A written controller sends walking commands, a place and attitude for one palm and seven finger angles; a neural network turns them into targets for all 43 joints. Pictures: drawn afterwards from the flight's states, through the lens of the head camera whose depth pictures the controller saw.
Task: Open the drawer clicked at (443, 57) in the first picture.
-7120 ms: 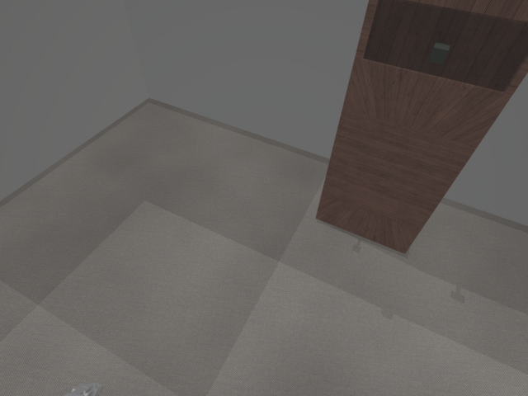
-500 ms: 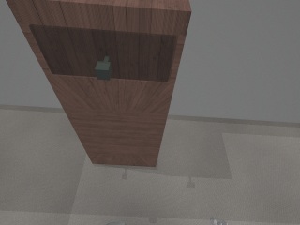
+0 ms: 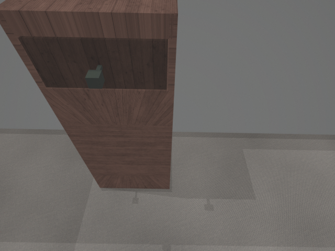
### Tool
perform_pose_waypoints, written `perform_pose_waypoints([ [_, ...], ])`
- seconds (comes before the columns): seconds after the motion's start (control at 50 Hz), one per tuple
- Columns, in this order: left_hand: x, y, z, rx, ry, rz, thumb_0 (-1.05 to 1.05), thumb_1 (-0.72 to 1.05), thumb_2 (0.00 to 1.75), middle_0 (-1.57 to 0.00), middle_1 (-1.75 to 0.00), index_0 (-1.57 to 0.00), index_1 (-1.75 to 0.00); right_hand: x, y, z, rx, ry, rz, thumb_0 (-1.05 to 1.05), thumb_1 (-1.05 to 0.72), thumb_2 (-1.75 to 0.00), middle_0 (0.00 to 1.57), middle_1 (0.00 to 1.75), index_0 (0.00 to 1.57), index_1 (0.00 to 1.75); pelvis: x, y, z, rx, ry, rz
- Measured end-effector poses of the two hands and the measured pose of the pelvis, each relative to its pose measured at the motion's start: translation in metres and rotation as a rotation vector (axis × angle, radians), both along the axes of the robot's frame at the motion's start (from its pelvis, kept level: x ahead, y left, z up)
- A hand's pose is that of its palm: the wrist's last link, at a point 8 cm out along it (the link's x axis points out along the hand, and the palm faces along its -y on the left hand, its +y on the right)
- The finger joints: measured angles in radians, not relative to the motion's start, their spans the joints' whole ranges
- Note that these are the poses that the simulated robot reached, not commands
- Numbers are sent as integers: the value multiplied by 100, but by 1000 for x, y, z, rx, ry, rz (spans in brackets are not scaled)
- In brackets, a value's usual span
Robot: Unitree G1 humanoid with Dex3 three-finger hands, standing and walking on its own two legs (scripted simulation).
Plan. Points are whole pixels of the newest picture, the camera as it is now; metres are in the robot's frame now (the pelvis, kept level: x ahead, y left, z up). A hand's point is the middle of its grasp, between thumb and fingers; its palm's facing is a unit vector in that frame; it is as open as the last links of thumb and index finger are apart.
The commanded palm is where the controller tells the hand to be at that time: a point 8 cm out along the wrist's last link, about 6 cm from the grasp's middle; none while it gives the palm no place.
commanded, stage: come to a stop and stand still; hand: left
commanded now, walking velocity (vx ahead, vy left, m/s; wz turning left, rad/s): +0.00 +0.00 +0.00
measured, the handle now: (97, 74) +0.53 +0.23 +0.13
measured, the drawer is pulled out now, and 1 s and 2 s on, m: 0.00 0.00 0.00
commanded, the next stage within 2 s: look again from close up in 0.10 s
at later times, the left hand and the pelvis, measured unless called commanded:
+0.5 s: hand out of the picture -0.01 +0.19 -0.16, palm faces +0.01 -0.98 -0.22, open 7.3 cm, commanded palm none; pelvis -0.01 +0.02 +0.00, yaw -1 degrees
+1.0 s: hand (81, 236) +0.16 +0.21 -0.06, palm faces -0.08 -0.70 -0.71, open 7.5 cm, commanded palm +0.12 +0.23 -0.02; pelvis +0.00 +0.01 +0.00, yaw -1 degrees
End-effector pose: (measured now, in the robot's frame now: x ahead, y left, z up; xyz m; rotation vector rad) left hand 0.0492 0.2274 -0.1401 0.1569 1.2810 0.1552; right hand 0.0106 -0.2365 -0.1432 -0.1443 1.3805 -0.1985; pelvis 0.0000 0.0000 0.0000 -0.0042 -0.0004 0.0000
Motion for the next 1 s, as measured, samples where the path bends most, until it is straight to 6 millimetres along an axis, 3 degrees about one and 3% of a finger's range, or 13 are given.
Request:
perform_pose_waypoints([
  [0.18, -26, 0, 5, -10, 46, 18, 0, 93, 89, -21, -30, -21, -30, -25, 22, 6, 47, 49, 15, 1, -92, -89, 20, 30, 20, 30, -5, -2, 10, 6, -12, -5],
  [0.3, -55, 2, 4, 10, 99, -12, 1, 92, 89, -20, -30, -21, -30, -27, 24, -1, 59, -3, 4, 1, -92, -89, 20, 30, 20, 30, -11, 6, 4, -5, -9, -11],
  [0.38, -64, 9, 5, 14, 116, -7, 1, 91, 89, -20, -30, -21, -30, -27, 31, -4, 71, -32, 13, 1, -92, -90, 19, 30, 20, 30, -11, 11, 3, 2, -14, -11],
  [0.56, -62, 13, 8, 11, 102, 0, 1, 91, 89, -20, -30, -20, -30, -30, 42, -4, 86, -7, 34, 1, -92, -89, 20, 30, 20, 30, -9, 16, 5, 13, -20, -13],
  [0.84, -50, 4, 3, -7, 109, -1, 1, 92, 89, -20, -30, -20, -30, -24, 38, -1, 71, 21, 28, 1, -91, -90, 20, 30, 20, 30, 0, 13, 6, 9, -11, -16],
  [0.88, -23, 11, 19, 68, -8, -108, 2, 93, 89, -21, -30, -21, -30, -15, 30, 4, 28, -54, 30, 2, -92, -89, 20, 30, 20, 30, 0, 13, 5, 14, -13, -34],
  [0.94, 40, 21, 73, 275, -334, -241, 4, 92, 88, -21, -31, -21, -32, 18, 13, 13, -34, -281, 17, 3, -93, -89, 20, 30, 20, 30, 0, 12, 1, 24, -1, -29],
  [1.0, 101, 17, 132, 544, -615, -460, 3, 88, 87, -21, -33, -21, -34, 65, -1, 23, -62, -479, 69, 2, -92, -89, 20, 30, 20, 30, -3, 12, -4, 28, 36, -25],
])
